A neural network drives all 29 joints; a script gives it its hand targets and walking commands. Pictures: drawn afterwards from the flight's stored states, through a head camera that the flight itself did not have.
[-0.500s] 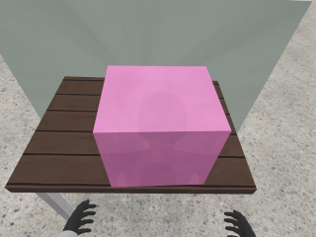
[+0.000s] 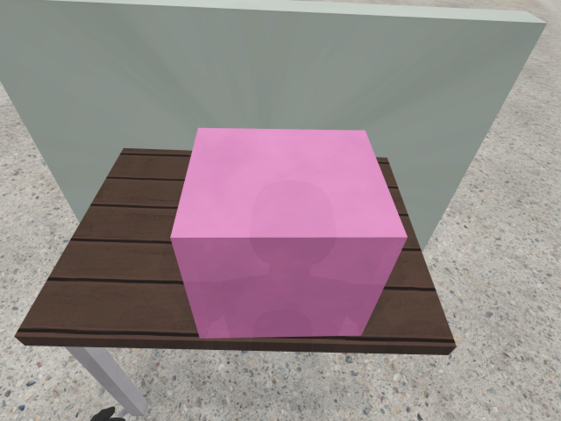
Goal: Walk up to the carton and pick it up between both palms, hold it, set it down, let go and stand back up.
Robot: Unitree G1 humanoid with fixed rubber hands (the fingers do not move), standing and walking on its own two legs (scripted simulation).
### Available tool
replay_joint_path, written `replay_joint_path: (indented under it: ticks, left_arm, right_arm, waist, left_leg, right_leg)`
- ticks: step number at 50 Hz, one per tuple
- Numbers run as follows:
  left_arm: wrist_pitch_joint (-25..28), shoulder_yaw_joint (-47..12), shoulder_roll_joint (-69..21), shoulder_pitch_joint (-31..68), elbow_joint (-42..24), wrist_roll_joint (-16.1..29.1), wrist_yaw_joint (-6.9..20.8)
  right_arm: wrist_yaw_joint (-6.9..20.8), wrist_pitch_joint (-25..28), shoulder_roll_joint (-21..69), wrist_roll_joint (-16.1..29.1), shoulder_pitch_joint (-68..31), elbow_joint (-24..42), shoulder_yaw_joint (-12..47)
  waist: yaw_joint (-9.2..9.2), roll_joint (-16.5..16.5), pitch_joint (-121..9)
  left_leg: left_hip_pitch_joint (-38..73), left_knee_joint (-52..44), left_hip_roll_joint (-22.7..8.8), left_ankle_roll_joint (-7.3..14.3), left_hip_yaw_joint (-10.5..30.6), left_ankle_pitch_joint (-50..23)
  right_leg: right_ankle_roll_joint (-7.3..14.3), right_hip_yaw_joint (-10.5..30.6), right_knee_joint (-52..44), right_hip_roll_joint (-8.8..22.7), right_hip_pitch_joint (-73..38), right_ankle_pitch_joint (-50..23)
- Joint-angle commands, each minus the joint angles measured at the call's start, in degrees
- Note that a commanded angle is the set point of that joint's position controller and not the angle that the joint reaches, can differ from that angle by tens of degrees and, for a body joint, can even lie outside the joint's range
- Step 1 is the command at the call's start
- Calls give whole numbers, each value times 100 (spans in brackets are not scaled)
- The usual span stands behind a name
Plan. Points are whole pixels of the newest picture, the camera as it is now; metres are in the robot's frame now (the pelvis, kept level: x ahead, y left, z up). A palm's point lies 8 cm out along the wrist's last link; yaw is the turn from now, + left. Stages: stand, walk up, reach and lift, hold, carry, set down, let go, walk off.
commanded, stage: stand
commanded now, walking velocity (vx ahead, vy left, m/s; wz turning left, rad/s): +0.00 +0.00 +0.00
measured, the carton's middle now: (282, 234) +0.43 +0.01 +0.01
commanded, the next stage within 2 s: none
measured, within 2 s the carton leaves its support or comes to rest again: neither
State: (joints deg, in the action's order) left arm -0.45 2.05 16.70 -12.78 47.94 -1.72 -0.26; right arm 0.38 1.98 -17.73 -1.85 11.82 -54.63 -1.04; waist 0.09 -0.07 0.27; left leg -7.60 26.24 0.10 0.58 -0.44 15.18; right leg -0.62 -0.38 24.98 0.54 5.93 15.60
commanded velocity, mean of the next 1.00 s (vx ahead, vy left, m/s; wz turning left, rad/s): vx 0.00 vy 0.00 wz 0.00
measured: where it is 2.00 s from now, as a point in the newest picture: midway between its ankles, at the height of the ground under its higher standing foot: outside the picture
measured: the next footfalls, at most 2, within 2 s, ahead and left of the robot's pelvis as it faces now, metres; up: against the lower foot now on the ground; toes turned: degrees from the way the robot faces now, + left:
none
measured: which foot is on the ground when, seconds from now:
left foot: down 0.00-1.00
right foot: down 0.00-1.00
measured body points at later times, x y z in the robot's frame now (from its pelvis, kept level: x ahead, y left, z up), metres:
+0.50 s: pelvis -0.03 +0.00 +0.00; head -0.06 +0.00 +0.45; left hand +0.01 +0.28 -0.14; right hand +0.03 -0.28 -0.13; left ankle -0.01 +0.11 -0.74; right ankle -0.02 -0.13 -0.74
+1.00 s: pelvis -0.05 +0.00 +0.00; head -0.05 +0.00 +0.45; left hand -0.01 +0.29 -0.14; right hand +0.01 -0.29 -0.13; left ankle -0.01 +0.11 -0.74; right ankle -0.02 -0.13 -0.74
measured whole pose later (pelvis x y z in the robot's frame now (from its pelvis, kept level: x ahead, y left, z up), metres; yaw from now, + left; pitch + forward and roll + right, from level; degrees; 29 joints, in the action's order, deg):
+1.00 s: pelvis -0.05 +0.00 +0.00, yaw +0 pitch -4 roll +0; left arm 0.9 0.6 17.9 -11.2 65.1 -1.4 0.6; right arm 0.2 0.6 -19.2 -1.0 9.0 -65.0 1.0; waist 0.4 0.7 2.9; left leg -9.8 22.9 0.5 0.9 0.1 9.2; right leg -1.0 -0.1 21.7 0.8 8.1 9.7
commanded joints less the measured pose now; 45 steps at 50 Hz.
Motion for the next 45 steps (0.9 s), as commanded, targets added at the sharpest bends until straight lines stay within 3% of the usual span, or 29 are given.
replay_joint_path:
  ticks: [1, 2, 4, 5, 7, 8, 9, 10, 13, 15, 16, 17, 18, 19, 21, 22, 25, 26, 27, 28, 30, 32, 35, 36, 37, 38, 41, 44, 45]
  left_arm:
    - [297, 233, 1138, 390, -230, -19, -28]
    - [328, 278, 1218, 375, -203, 13, 2]
    - [304, 210, 1251, 233, 102, 18, -16]
    - [297, 218, 1309, 340, 127, 32, -25]
    - [308, 180, 1258, 269, 297, 36, -32]
    - [300, 199, 1409, 336, 358, 23, -43]
    - [296, 161, 1299, 177, 435, 54, -21]
    - [305, 163, 1421, 193, 527, 21, -17]
    - [300, 82, 1316, 223, 681, 54, -22]
    - [256, 95, 1437, 373, 757, 29, -3]
    - [244, 61, 1375, 292, 864, 29, 2]
    - [239, 49, 1341, 213, 868, 29, -7]
    - [262, 47, 1377, 353, 931, 66, -4]
    - [261, 51, 1373, 172, 995, 48, 5]
    - [296, 9, 1349, 150, 1078, 17, 11]
    - [294, 55, 1424, 172, 1136, 60, 0]
    - [269, 70, 1517, 271, 1155, 6, 11]
    - [281, 43, 1360, 109, 1180, 67, -7]
    - [272, 35, 1391, 210, 1202, 34, 9]
    - [247, 77, 1506, 290, 1214, 10, -7]
    - [294, 29, 1360, 186, 1249, 62, 11]
    - [284, 11, 1249, 194, 1229, 5, 33]
    - [270, -19, 1291, 166, 1273, 29, 17]
    - [253, -10, 1382, 146, 1322, 37, 13]
    - [264, 14, 1359, 157, 1308, 67, 15]
    - [256, 22, 1389, 213, 1321, 100, 9]
    - [257, 38, 1506, 309, 1346, 37, 14]
    - [241, 49, 1381, 222, 1351, 49, 29]
    - [256, 99, 1508, 279, 1393, 32, 9]
  right_arm:
    - [-51, 145, -1115, 2, -345, 407, -265]
    - [-51, 162, -1258, 11, -388, 363, -256]
    - [-32, 112, -1163, 46, -322, 279, -222]
    - [-74, 98, -1232, 51, -367, 184, -204]
    - [-87, 133, -1351, 52, -320, 65, -203]
    - [-92, 107, -1399, 50, -312, -3, -174]
    - [-76, 96, -1397, 46, -297, -64, -162]
    - [-89, 52, -1425, 42, -124, -159, -150]
    - [-86, 70, -1338, 61, -358, -152, -116]
    - [-118, 61, -1516, 34, -386, -231, -136]
    - [-131, 32, -1513, 50, -440, -305, -161]
    - [-135, 30, -1593, 80, -308, -322, -137]
    - [-92, 18, -1485, 89, -369, -348, -132]
    - [-100, 32, -1548, 81, -282, -441, -140]
    - [-47, 41, -1392, 91, -186, -454, -80]
    - [-75, 25, -1460, 75, -307, -449, -80]
    - [-106, 42, -1438, 75, -338, -488, -102]
    - [-84, 49, -1428, 82, -346, -503, -51]
    - [-59, 42, -1513, 77, -454, -483, -84]
    - [-57, 52, -1397, 48, -322, -504, -33]
    - [-78, 22, -1437, 62, -446, -559, -68]
    - [-82, -9, -1473, 113, -429, -531, -53]
    - [-103, 16, -1453, 56, -555, -592, -62]
    - [-93, 9, -1473, 97, -443, -595, -54]
    - [-86, 25, -1421, 71, -390, -639, -22]
    - [-100, 19, -1458, 70, -451, -633, -61]
    - [-93, 4, -1429, 91, -577, -603, -35]
    - [-81, -18, -1523, 82, -564, -626, -76]
    - [-62, -2, -1368, 88, -416, -642, -35]
  waist:
    - [-61, 171, -44]
    - [33, 54, -79]
    - [-23, 104, -119]
    - [2, -75, 43]
    - [60, 129, -32]
    - [21, 13, 71]
    - [44, 200, 59]
    - [6, -148, -27]
    - [57, 56, 98]
    - [-8, -159, 235]
    - [66, -175, 398]
    - [2, 224, 313]
    - [-17, 0, 337]
    - [39, 122, 351]
    - [-25, -217, 445]
    - [56, 81, 487]
    - [-6, -115, 527]
    - [106, 109, 544]
    - [5, 303, 416]
    - [-28, 195, 401]
    - [105, -67, 359]
    - [24, 98, 466]
    - [132, -54, 286]
    - [37, 63, 389]
    - [62, -23, 308]
    - [49, 117, 399]
    - [60, -37, 270]
    - [72, 141, 365]
    - [9, -6, 301]
  left_leg:
    - [-27, -557, -620, 200, 496, -1616]
    - [-147, -576, -628, 196, 517, -1502]
    - [-45, -642, -632, 162, 555, -1585]
    - [-73, -690, -693, 190, 586, -1627]
    - [-65, -646, -605, 164, 569, -1679]
    - [-101, -728, -626, 158, 584, -1594]
    - [-31, -725, -674, 173, 593, -1441]
    - [7, -839, -669, 139, 631, -1489]
    - [60, -767, -685, 229, 682, -1387]
    - [-111, -975, -664, 208, 769, -756]
    - [-151, -1019, -695, 197, 772, -736]
    - [-226, -991, -628, 181, 683, -539]
    - [-218, -1097, -647, 192, 745, -531]
    - [-271, -1025, -642, 196, 759, -248]
    - [-295, -1143, -667, 179, 808, -165]
    - [-398, -1120, -689, 200, 847, -97]
    - [-380, -1193, -623, 168, 789, 73]
    - [-449, -1151, -631, 207, 844, 197]
    - [-479, -1206, -644, 169, 808, 340]
    - [-476, -1214, -643, 155, 801, 321]
    - [-527, -1270, -693, 214, 926, 378]
    - [-515, -1230, -685, 199, 880, 475]
    - [-432, -1214, -689, 227, 900, 342]
    - [-503, -1185, -700, 233, 876, 448]
    - [-482, -1171, -728, 261, 886, 421]
    - [-517, -1232, -687, 249, 894, 367]
    - [-516, -1202, -739, 236, 886, 455]
    - [-494, -1235, -711, 235, 885, 541]
    - [-530, -1261, -683, 175, 936, 587]
  right_leg:
    - [223, 483, -546, 559, 299, -1333]
    - [221, 515, -607, 576, 182, -1371]
    - [206, 468, -587, 589, 79, -1464]
    - [236, 494, -631, 591, 181, -1455]
    - [222, 468, -682, 594, 59, -1449]
    - [236, 518, -685, 579, 165, -1360]
    - [221, 532, -725, 581, 120, -1253]
    - [218, 410, -657, 559, 92, -1137]
    - [258, 496, -786, 565, 238, -961]
    - [235, 476, -852, 536, 302, -668]
    - [251, 482, -835, 547, 328, -536]
    - [228, 568, -924, 546, 297, -617]
    - [254, 535, -886, 575, 295, -457]
    - [244, 552, -991, 540, 258, -494]
    - [197, 500, -873, 527, 326, -430]
    - [221, 607, -941, 539, 304, -451]
    - [241, 611, -979, 549, 475, -138]
    - [227, 657, -997, 542, 416, -210]
    - [214, 587, -944, 554, 424, -196]
    - [219, 618, -940, 507, 407, -86]
    - [197, 539, -833, 518, 323, -119]
    - [232, 583, -926, 523, 538, 4]
    - [241, 579, -860, 549, 421, -131]
    - [238, 614, -911, 555, 452, -27]
    - [227, 653, -882, 576, 390, -122]
    - [230, 642, -899, 564, 430, -181]
    - [212, 642, -921, 557, 355, -12]
    - [226, 627, -890, 535, 501, 12]
    - [205, 638, -884, 490, 478, 119]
